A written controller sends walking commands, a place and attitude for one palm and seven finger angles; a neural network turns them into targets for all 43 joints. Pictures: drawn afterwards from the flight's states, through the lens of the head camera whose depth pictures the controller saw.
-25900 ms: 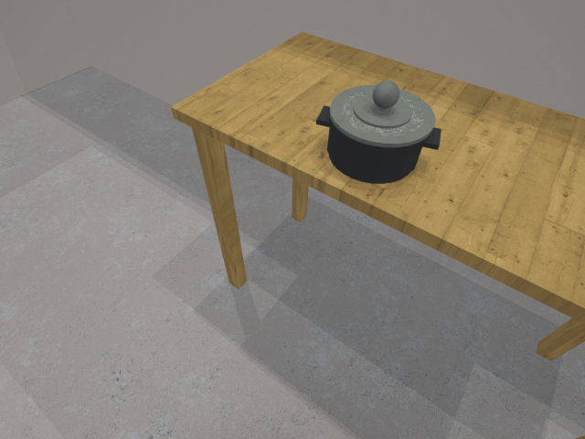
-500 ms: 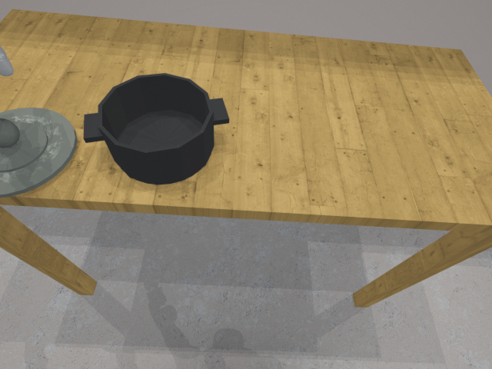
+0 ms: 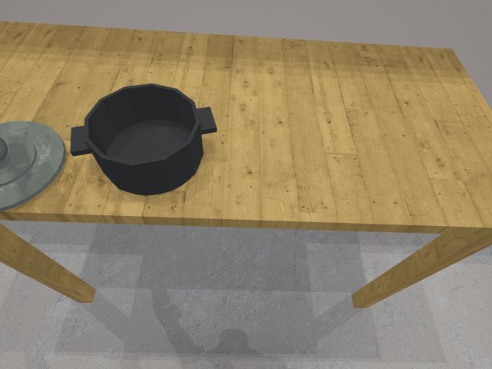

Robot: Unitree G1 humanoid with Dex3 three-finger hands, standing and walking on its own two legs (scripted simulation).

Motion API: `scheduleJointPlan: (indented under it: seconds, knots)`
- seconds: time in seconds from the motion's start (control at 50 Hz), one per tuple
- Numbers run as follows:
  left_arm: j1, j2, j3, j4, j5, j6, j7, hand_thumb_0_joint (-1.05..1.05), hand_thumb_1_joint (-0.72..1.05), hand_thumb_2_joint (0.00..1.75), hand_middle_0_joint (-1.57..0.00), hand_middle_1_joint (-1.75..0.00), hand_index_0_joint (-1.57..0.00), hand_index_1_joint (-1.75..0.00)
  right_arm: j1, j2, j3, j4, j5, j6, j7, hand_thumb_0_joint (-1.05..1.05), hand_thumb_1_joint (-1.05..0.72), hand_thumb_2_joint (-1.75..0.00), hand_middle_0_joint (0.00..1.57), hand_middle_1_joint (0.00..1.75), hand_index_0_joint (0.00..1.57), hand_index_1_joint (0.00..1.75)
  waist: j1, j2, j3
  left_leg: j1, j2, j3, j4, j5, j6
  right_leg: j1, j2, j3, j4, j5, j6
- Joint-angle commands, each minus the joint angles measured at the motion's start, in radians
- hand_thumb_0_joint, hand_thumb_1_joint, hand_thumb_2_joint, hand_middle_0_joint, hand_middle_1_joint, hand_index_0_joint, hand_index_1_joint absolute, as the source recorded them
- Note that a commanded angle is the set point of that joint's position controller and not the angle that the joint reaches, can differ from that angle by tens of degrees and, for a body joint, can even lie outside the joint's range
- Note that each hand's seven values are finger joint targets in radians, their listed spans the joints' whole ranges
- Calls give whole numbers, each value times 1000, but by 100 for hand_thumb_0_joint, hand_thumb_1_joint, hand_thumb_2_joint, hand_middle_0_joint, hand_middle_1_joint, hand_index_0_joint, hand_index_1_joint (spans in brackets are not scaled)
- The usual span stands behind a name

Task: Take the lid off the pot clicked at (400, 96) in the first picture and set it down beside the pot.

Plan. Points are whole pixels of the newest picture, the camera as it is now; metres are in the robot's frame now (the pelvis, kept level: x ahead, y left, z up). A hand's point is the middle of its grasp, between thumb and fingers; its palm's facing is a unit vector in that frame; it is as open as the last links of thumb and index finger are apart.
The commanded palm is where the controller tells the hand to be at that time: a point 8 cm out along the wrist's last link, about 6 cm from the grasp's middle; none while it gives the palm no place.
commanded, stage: raise the empty hand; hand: left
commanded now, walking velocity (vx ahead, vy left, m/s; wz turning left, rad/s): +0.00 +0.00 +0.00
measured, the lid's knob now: out of the picture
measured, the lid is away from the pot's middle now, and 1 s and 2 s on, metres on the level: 0.24 0.24 0.24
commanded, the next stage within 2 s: draw the hand back to the body in 0.20 s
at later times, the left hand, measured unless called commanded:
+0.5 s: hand out of the picture +0.47 +0.35 +0.24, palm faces -0.24 -0.12 -0.96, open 11.1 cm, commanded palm +0.45 +0.35 +0.29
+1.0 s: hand out of the picture +0.42 +0.29 +0.27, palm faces +0.43 -0.83 -0.36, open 11.0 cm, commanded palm +0.35 +0.33 +0.28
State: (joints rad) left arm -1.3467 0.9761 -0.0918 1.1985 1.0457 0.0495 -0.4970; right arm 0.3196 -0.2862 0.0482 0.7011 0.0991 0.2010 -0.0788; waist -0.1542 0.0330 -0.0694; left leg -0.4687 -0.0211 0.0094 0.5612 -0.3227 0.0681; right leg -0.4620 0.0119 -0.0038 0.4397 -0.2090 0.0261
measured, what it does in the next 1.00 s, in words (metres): stands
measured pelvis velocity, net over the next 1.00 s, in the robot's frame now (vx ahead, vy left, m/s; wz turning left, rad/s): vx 0.00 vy -0.01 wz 0.02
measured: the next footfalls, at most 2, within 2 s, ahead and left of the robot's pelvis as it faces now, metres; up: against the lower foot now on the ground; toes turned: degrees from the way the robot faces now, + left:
none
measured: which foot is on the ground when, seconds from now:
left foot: down 0.00-1.00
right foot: down 0.00-1.00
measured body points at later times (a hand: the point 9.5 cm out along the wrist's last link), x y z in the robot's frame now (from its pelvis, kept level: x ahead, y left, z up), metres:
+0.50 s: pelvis +0.00 -0.01 +0.00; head +0.08 +0.00 +0.45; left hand +0.48 +0.35 +0.29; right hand +0.05 -0.28 -0.12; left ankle -0.04 +0.07 -0.73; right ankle -0.01 -0.14 -0.73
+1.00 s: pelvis +0.00 -0.01 +0.01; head +0.03 +0.00 +0.46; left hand +0.39 +0.34 +0.29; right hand +0.14 -0.25 -0.10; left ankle -0.04 +0.07 -0.73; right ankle -0.01 -0.14 -0.73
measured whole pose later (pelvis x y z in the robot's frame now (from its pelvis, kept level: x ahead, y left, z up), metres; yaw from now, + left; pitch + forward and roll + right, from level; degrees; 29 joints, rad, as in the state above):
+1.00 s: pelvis +0.00 -0.01 +0.01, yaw +1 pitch +3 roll -1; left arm -0.76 0.64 0.31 0.53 0.05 -0.02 -0.04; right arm 0.23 -0.25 0.08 0.59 0.08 0.08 -0.05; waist 0.00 0.01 0.01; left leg -0.21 -0.03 0.00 0.44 -0.29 0.05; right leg -0.22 0.01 -0.01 0.37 -0.20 0.01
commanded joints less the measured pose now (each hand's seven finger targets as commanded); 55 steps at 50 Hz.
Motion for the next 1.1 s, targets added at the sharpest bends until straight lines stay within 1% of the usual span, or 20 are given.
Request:
scheduleJointPlan:
  seconds: [0.0, 0.08, 0.12, 0.18, 0.32, 0.42, 0.48, 0.5, 0.58, 0.6, 0.66, 0.76, 0.78, 0.82, 0.86, 0.9, 0.94, 0.98, 1.02, 1.08]
  knots:
    - [-474, 268, 51, -212, 4, 16, 30, 0, -6, 74, -39, -78, -39, -78, 69, -179, -50, -62, -4, -12, -6, 0, -90, -90, 20, 30, 20, 30, 19, 130, -429, 294, 25, -28, -17, 660, -10, 176, 45, -29, 9, 295, -38]
    - [-501, 212, 7, -227, 0, 30, 21, 0, -6, 74, -39, -78, -39, -78, 60, -174, -50, -65, 3, -19, -4, 0, -90, -90, 20, 30, 20, 30, 13, 161, -424, 340, 26, -38, -21, 736, -19, 154, 46, -40, -2, 310, -44]
    - [-453, 251, 41, -173, 10, 38, 22, 0, -6, 74, -39, -78, -39, -78, 60, -173, -48, -63, -4, -20, -2, 0, -90, -90, 20, 30, 20, 30, 18, 103, -401, 303, 21, -28, -16, 690, -5, 175, 45, -31, 4, 311, -37]
    - [-443, 184, -13, -177, -1, 48, 16, 0, -6, 74, -39, -78, -39, -78, 46, -177, -47, -63, 4, -16, -1, 0, -90, -90, 20, 30, 20, 30, 15, 99, -372, 287, 25, -19, -37, 666, -8, 177, 37, -36, -4, 317, -41]
    - [-484, 241, 32, -241, 11, 49, 24, 0, -6, 74, -39, -78, -39, -78, 32, -171, -48, -73, -5, -24, 0, 0, -90, -90, 20, 30, 20, 30, 25, 121, -434, 313, 17, -25, -35, 662, -1, 211, 34, -25, 3, 323, -38]
    - [-387, 251, 66, -285, 0, 42, 31, 0, -6, 74, -39, -78, -39, -78, 3, -164, -50, -106, -7, -11, 5, 0, -90, -90, 20, 30, 20, 30, 42, 102, -429, 294, 13, -20, -33, 666, 3, 235, 29, -23, 15, 339, -40]
    - [-343, 264, 96, -397, -17, 36, 35, 0, -6, 74, -39, -78, -39, -78, -24, -162, -56, -133, -5, -6, 13, 0, -90, -90, 20, 30, 20, 30, 60, 168, -464, 343, 14, -34, -25, 765, -2, 237, 27, -22, 18, 364, -48]
    - [-296, 319, 155, -434, -19, 37, 40, 0, -6, 74, -39, -78, -39, -78, -30, -158, -55, -144, -9, -6, 17, 0, -90, -90, 20, 30, 20, 30, 77, 150, -493, 350, 15, -38, -19, 774, 1, 265, 24, -13, 26, 361, -43]
    - [-165, 247, 119, -442, -58, 37, 27, 0, -6, 74, -39, -78, -39, -78, -71, -164, -52, -165, 2, 8, 17, 0, -90, -90, 20, 30, 20, 30, 73, 77, -379, 285, 19, -22, -45, 665, 5, 253, 18, -27, 12, 335, -45]
    - [-192, 297, 164, -550, -61, 36, 32, 0, -6, 74, -39, -78, -39, -78, -81, -158, -54, -176, -2, 9, 20, 0, -90, -90, 20, 30, 20, 30, 88, 111, -446, 323, 19, -32, -41, 706, 8, 283, 14, -14, 20, 343, -44]
    - [-110, 322, 219, -592, -72, 41, 35, 0, -6, 74, -39, -78, -39, -78, -103, -152, -54, -190, -5, 5, 19, 0, -90, -90, 20, 30, 20, 30, 96, 117, -432, 344, 18, -45, -37, 722, 8, 274, 16, -18, 16, 322, -47]
    - [-17, 244, 188, -658, -105, 45, 26, 0, -6, 74, -39, -78, -39, -78, -145, -145, -49, -206, -2, 6, 23, 0, -90, -90, 20, 30, 20, 30, 99, 81, -362, 334, 19, -51, -60, 657, 4, 256, 12, -31, 2, 272, -50]
    - [-146, 70, 432, -797, -748, -42, 208, 0, -6, 74, -39, -78, -39, -78, 44, -96, -66, -279, 8, -61, 33, 0, -90, -90, 20, 30, 20, 30, 77, 161, -299, 519, 46, -46, -74, 712, -44, 145, 18, -56, -24, 240, -80]
    - [106, 19, 440, -668, -886, -64, 360, 0, -6, 74, -39, -78, -39, -78, -22, -127, -52, -262, -9, -88, 25, 0, -90, -90, 20, 30, 20, 30, 101, 10, -269, 519, 85, -86, -96, 603, -57, 178, 13, -33, -40, 150, -69]
    - [160, 25, 493, -756, -988, -93, 441, 0, -6, 74, -39, -78, -39, -78, -63, -137, -46, -249, -15, -109, 13, 0, -90, -90, 20, 30, 20, 30, 123, -44, -276, 434, 66, -39, -123, 497, -32, 299, 7, -20, -52, 219, -62]
    - [58, -54, 445, -910, -1044, -125, 488, 0, -3, 75, -38, -77, -38, -77, -99, -131, -37, -227, -18, -146, 11, 0, -90, -90, 20, 30, 20, 30, 113, 79, -266, 453, 62, -43, -154, 462, -45, 305, 7, -22, -70, 206, -67]
    - [107, -38, 507, -946, -1060, -136, 535, 0, 1, 75, -37, -75, -37, -75, -99, -127, -39, -200, -29, -184, 12, 0, -90, -90, 20, 30, 20, 30, 127, 147, -263, 490, 68, -57, -159, 525, -57, 310, 13, -28, -77, 213, -71]
    - [234, 9, 591, -933, -1066, -142, 565, 0, 6, 76, -37, -72, -37, -72, -100, -133, -35, -170, -45, -197, 12, 0, -90, -90, 20, 30, 20, 30, 150, 126, -233, 441, 62, -40, -167, 538, -57, 364, 12, -29, -83, 261, -72]
    - [253, -110, 512, -990, -1085, -153, 568, 0, 11, 77, -36, -70, -36, -70, -131, -116, -33, -168, -44, -220, 18, 0, -90, -90, 20, 30, 20, 30, 142, 127, -205, 431, 62, -32, -182, 538, -57, 380, 8, -31, -87, 277, -68]
    - [302, -88, 559, -1090, -1093, -167, 585, 0, 18, 78, -34, -66, -34, -66, -147, -118, -40, -161, -51, -246, 20, 0, -90, -90, 20, 30, 20, 30, 152, 127, -239, 473, 66, -30, -179, 601, -52, 407, 10, -29, -88, 316, -66]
